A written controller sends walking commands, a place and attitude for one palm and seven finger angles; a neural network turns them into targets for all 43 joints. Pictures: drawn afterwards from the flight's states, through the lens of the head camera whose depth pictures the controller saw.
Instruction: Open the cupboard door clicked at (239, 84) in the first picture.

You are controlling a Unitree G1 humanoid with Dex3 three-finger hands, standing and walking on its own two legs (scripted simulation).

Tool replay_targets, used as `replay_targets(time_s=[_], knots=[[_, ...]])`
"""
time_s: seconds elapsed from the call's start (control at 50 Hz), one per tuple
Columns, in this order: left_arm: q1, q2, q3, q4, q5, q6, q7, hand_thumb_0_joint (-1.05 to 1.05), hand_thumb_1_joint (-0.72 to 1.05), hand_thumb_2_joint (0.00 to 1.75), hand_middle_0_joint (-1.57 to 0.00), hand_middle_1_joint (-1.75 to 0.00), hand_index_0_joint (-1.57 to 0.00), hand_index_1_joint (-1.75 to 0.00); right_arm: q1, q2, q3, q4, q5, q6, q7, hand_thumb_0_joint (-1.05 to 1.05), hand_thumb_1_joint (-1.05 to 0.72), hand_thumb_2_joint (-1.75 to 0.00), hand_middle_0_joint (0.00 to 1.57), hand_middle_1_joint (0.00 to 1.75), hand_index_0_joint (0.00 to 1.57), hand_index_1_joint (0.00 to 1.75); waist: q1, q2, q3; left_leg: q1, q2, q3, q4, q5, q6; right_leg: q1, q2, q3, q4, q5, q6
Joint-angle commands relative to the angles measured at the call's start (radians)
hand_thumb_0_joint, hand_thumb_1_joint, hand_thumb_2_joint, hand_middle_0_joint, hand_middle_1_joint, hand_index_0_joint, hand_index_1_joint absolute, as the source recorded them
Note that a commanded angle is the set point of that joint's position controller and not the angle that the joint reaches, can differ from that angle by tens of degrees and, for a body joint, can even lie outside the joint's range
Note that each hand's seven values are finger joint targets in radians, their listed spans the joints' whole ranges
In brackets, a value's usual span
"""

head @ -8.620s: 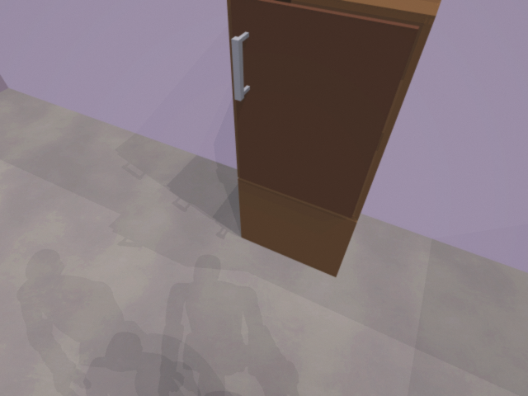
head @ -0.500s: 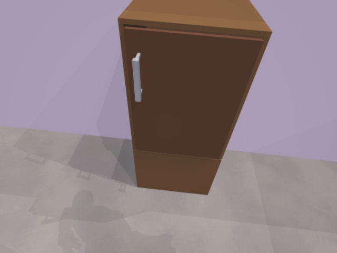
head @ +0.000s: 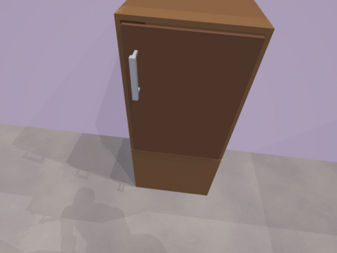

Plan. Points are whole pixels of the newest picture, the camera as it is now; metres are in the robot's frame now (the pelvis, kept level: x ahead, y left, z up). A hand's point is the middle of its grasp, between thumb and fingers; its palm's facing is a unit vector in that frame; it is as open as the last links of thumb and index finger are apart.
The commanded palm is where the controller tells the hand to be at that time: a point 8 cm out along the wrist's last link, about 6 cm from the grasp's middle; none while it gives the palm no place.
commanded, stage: shuffle to correct the standing spot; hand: left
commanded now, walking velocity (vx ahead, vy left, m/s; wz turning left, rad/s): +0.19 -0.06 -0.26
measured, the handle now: (135, 76) +0.62 +0.15 +0.11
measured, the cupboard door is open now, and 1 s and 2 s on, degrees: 0 0 0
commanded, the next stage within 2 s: come to a stop and stand still in 0.16 s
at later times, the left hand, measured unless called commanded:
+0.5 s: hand out of the picture +0.15 +0.13 -0.16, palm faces +0.02 -0.97 -0.22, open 7.2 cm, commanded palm none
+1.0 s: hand out of the picture +0.08 +0.13 -0.16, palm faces -0.02 -0.97 -0.22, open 7.4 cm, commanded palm none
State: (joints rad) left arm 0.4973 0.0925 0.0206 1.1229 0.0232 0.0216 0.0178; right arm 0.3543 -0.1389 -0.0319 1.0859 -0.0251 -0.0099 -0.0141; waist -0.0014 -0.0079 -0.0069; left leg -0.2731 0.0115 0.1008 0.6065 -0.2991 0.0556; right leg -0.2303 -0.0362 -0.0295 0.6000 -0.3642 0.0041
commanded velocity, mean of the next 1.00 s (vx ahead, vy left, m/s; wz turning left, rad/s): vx -0.02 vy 0.00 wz -0.01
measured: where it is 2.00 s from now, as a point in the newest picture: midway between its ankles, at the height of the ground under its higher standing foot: outside the picture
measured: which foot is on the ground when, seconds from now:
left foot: down 0.00-0.32, up 0.34-0.56, down 0.58-1.00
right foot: up 0.00-0.30, down 0.32-0.60, up 0.62-0.90, down 0.92-1.00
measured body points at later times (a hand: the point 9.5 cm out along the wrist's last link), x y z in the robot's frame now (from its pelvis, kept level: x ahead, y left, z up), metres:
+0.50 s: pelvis +0.08 -0.05 +0.00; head +0.10 -0.05 +0.45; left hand +0.14 +0.18 -0.15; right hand +0.05 -0.27 -0.16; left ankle +0.09 +0.06 -0.71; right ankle +0.12 -0.18 -0.73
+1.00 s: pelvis +0.05 -0.04 +0.01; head +0.06 -0.06 +0.46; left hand +0.08 +0.18 -0.14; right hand +0.11 -0.27 -0.15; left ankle +0.12 +0.05 -0.73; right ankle +0.02 -0.15 -0.73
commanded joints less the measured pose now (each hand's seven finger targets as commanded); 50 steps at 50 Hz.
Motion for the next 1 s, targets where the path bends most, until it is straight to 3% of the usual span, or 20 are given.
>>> replay_targets(time_s=[0.0, 0.06, 0.12, 0.2, 0.26, 0.28, 0.3, 0.32, 0.34, 0.42, 0.52, 0.54, 0.58, 0.6, 0.64, 0.78, 0.86, 0.92, 0.94, 0.98], knots=[[-0.143, 0.092, 0.031, -0.131, 0.017, -0.017, -0.012, 0.0, 0.9, 0.9, -0.2, -0.3, -0.2, -0.3, 0.181, -0.169, -0.046, 0.005, 0.001, -0.03, -0.033, 0.0, -0.9, -0.9, 0.2, 0.3, 0.2, 0.3, -0.067, 0.184, 0.246, 0.071, 0.385, -0.52, -0.539, -0.478, 0.124, -0.467, -0.046, 0.033, 0.385, -0.061, -0.03], [-0.099, 0.058, 0.033, -0.108, 0.015, -0.025, -0.025, 0.0, 0.9, 0.9, -0.2, -0.3, -0.2, -0.3, 0.095, -0.118, -0.029, -0.017, 0.003, -0.053, -0.032, 0.0, -0.9, -0.9, 0.2, 0.3, 0.2, 0.3, -0.014, 0.035, 0.194, 0.035, 0.341, -0.36, -0.505, -0.217, 0.137, -0.392, -0.087, 0.036, 0.391, 0.042, -0.013], [-0.125, 0.018, 0.029, -0.121, 0.006, -0.028, -0.028, 0.0, 0.9, 0.9, -0.2, -0.3, -0.2, -0.3, 0.081, -0.11, -0.031, -0.013, -0.002, -0.06, -0.031, 0.0, -0.9, -0.9, 0.2, 0.3, 0.2, 0.3, -0.006, 0.061, 0.139, 0.048, 0.287, -0.207, -0.464, -0.03, 0.13, -0.287, -0.083, -0.016, 0.224, 0.078, 0.002], [-0.189, 0.023, 0.029, -0.137, 0.002, -0.038, -0.025, 0.0, 0.9, 0.9, -0.2, -0.3, -0.2, -0.3, 0.101, -0.108, -0.035, 0.007, -0.006, -0.05, -0.026, 0.0, -0.9, -0.9, 0.2, 0.3, 0.2, 0.3, -0.02, 0.116, 0.139, 0.036, 0.272, -0.158, -0.4, 0.042, 0.121, -0.161, -0.046, -0.077, 0.04, 0.099, 0.005], [-0.086, 0.065, 0.042, -0.1, 0.005, -0.05, -0.018, 0.0, 0.9, 0.9, -0.2, -0.3, -0.2, -0.3, 0.092, -0.083, -0.031, 0.013, -0.001, -0.039, -0.019, 0.0, -0.9, -0.9, 0.2, 0.3, 0.2, 0.3, 0.029, 0.044, 0.091, -0.064, 0.194, -0.098, -0.224, -0.021, 0.054, 0.096, -0.01, -0.095, -0.132, 0.174, -0.006], [-0.009, 0.108, 0.05, -0.077, 0.006, -0.061, -0.008, 0.0, 0.9, 0.9, -0.2, -0.3, -0.2, -0.3, 0.092, -0.054, -0.02, 0.01, 0.006, -0.037, -0.016, 0.0, -0.9, -0.9, 0.2, 0.3, 0.2, 0.3, 0.067, -0.051, 0.045, -0.153, 0.125, -0.024, -0.063, -0.055, 0.013, 0.238, -0.104, 0.026, -0.177, 0.167, -0.033], [0.039, 0.193, 0.061, -0.065, 0.006, -0.069, 0.006, 0.0, 0.9, 0.9, -0.2, -0.3, -0.2, -0.3, 0.107, 0.003, -0.006, -0.011, 0.013, -0.034, -0.01, 0.0, -0.9, -0.9, 0.2, 0.3, 0.2, 0.3, 0.069, -0.269, 0.018, -0.282, 0.017, 0.06, 0.134, -0.221, -0.038, 0.308, -0.318, 0.279, -0.264, 0.256, -0.109], [0.045, 0.216, 0.058, -0.076, -0.006, -0.068, 0.014, 0.0, 0.9, 0.9, -0.2, -0.3, -0.2, -0.3, 0.068, -0.021, -0.005, -0.032, 0.013, -0.018, -0.015, 0.0, -0.9, -0.9, 0.2, 0.3, 0.2, 0.3, 0.069, -0.226, -0.002, -0.238, 0.043, -0.01, 0.261, -0.323, -0.043, 0.218, -0.394, 0.343, -0.334, 0.354, -0.176], [-0.039, 0.205, 0.053, -0.092, -0.003, -0.064, 0.019, 0.0, 0.9, 0.9, -0.2, -0.3, -0.2, -0.3, 0.062, -0.01, -0.008, -0.031, 0.014, -0.015, -0.016, 0.0, -0.9, -0.9, 0.2, 0.3, 0.2, 0.3, 0.037, -0.124, 0.026, -0.198, 0.063, -0.048, 0.295, -0.274, -0.047, 0.135, -0.372, 0.277, -0.323, 0.407, -0.201], [-0.23, 0.185, 0.047, -0.146, 0.006, -0.043, 0.034, 0.0, 0.9, 0.9, -0.2, -0.3, -0.2, -0.3, 0.091, -0.002, -0.01, -0.007, 0.022, 0.026, -0.013, 0.0, -0.9, -0.9, 0.2, 0.3, 0.2, 0.3, -0.019, -0.175, 0.048, -0.061, 0.065, -0.047, 0.183, -0.16, -0.076, -0.038, -0.297, 0.092, -0.267, 0.589, -0.173], [-0.253, 0.224, 0.074, -0.162, -0.002, -0.008, 0.032, 0.0, 0.9, 0.9, -0.2, -0.3, -0.2, -0.3, 0.102, -0.032, -0.029, -0.029, 0.011, 0.032, -0.009, 0.0, -0.9, -0.9, 0.2, 0.3, 0.2, 0.3, -0.024, -0.121, 0.026, 0.067, 0.031, 0.009, -0.071, 0.076, -0.091, -0.082, -0.265, 0.06, -0.15, 0.486, -0.126], [-0.25, 0.205, 0.07, -0.169, -0.005, 0.001, 0.027, 0.0, 0.9, 0.9, -0.2, -0.3, -0.2, -0.3, 0.093, -0.065, -0.035, -0.04, 0.009, 0.027, -0.009, 0.0, -0.9, -0.9, 0.2, 0.3, 0.2, 0.3, -0.02, -0.047, 0.021, 0.118, 0.063, -0.033, -0.132, 0.183, -0.077, -0.126, -0.215, 0.035, -0.093, 0.397, -0.089], [-0.24, 0.123, 0.055, -0.196, -0.012, 0.014, 0.024, 0.0, 0.9, 0.9, -0.2, -0.3, -0.2, -0.3, 0.029, -0.174, -0.052, -0.095, -0.002, 0.017, -0.013, 0.0, -0.9, -0.9, 0.2, 0.3, 0.2, 0.3, -0.002, 0.263, 0.032, 0.008, 0.32, -0.294, -0.297, 0.528, 0.074, -0.135, -0.027, -0.084, 0.138, -0.064, 0.02], [-0.257, 0.129, 0.051, -0.188, -0.006, 0.022, 0.029, 0.0, 0.9, 0.9, -0.2, -0.3, -0.2, -0.3, -0.03, -0.166, -0.05, -0.103, -0.006, 0.015, -0.018, 0.0, -0.9, -0.9, 0.2, 0.3, 0.2, 0.3, -0.011, 0.253, 0.042, -0.031, 0.33, -0.304, -0.331, 0.548, 0.132, -0.123, -0.011, -0.021, 0.319, -0.186, 0.011], [-0.222, 0.125, 0.053, -0.172, -0.002, 0.024, 0.025, 0.0, 0.9, 0.9, -0.2, -0.3, -0.2, -0.3, -0.088, -0.15, -0.043, -0.127, -0.006, 0.01, -0.027, 0.0, -0.9, -0.9, 0.2, 0.3, 0.2, 0.3, 0.014, 0.163, 0.032, 0.009, 0.297, -0.239, -0.295, 0.564, 0.146, -0.164, -0.013, 0.029, 0.418, -0.157, 0.004], [-0.221, 0.115, 0.028, -0.167, -0.003, 0.013, 0.018, 0.0, 0.9, 0.9, -0.2, -0.3, -0.2, -0.3, -0.086, -0.164, -0.048, -0.117, -0.002, 0.009, -0.032, 0.0, -0.9, -0.9, 0.2, 0.3, 0.2, 0.3, -0.021, 0.138, -0.061, 0.206, 0.296, -0.207, -0.244, 0.629, 0.139, -0.123, -0.01, 0.003, 0.157, -0.113, 0.029], [-0.131, 0.119, 0.024, -0.136, 0.002, 0.002, 0.019, 0.0, 0.9, 0.9, -0.2, -0.3, -0.2, -0.3, -0.103, -0.169, -0.05, -0.106, 0.007, 0.015, -0.024, 0.0, -0.9, -0.9, 0.2, 0.3, 0.2, 0.3, 0.008, 0.104, -0.069, 0.14, 0.244, -0.181, -0.2, 0.439, 0.075, 0.047, -0.001, -0.019, -0.163, 0.099, 0.014], [-0.17, 0.204, 0.025, -0.141, 0.005, -0.016, 0.026, 0.0, 0.9, 0.9, -0.2, -0.3, -0.2, -0.3, -0.134, -0.064, -0.026, -0.126, 0.021, 0.026, -0.01, 0.0, -0.9, -0.9, 0.2, 0.3, 0.2, 0.3, -0.013, -0.194, 0.046, -0.038, 0.054, -0.034, -0.114, -0.002, -0.061, 0.015, -0.23, 0.216, -0.324, 0.272, -0.095], [-0.194, 0.203, 0.017, -0.145, 0.001, -0.019, 0.024, 0.0, 0.9, 0.9, -0.2, -0.3, -0.2, -0.3, -0.146, -0.06, -0.022, -0.122, 0.017, 0.029, -0.004, 0.0, -0.9, -0.9, 0.2, 0.3, 0.2, 0.3, -0.017, -0.14, 0.055, 0.026, 0.048, -0.048, -0.108, -0.007, -0.064, -0.067, -0.25, 0.214, -0.335, 0.189, -0.126], [-0.217, 0.169, 0.009, -0.137, -0.003, -0.032, 0.026, 0.0, 0.9, 0.9, -0.2, -0.3, -0.2, -0.3, -0.131, -0.063, -0.016, -0.089, 0.009, 0.033, -0.001, 0.0, -0.9, -0.9, 0.2, 0.3, 0.2, 0.3, -0.027, -0.18, 0.08, 0.062, 0.065, -0.055, -0.117, 0.058, -0.063, -0.097, -0.179, 0.171, -0.335, 0.168, -0.102]])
